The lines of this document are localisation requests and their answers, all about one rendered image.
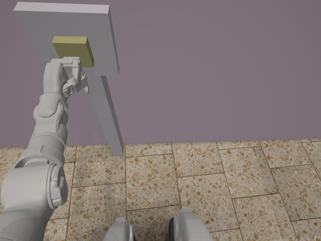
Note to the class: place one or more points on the left robot hand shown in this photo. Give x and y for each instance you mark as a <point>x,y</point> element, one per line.
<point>57,81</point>

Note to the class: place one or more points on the right robot shin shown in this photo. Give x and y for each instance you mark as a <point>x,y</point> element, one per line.
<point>185,209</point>

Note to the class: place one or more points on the robot right thigh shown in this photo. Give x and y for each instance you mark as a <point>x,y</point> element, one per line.
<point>189,227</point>

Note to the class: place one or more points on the panel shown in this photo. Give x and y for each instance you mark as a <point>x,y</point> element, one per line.
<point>43,21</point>

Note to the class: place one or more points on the button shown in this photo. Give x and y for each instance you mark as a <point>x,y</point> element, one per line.
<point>71,46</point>

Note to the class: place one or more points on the left robot upper arm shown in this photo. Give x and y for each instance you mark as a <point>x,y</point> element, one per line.
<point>30,196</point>

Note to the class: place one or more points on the robot left forearm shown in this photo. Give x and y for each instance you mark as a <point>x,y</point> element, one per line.
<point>48,141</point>

